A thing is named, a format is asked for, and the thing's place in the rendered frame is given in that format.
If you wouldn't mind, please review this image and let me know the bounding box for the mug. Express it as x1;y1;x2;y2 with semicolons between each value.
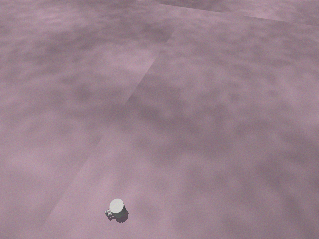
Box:
104;199;126;218

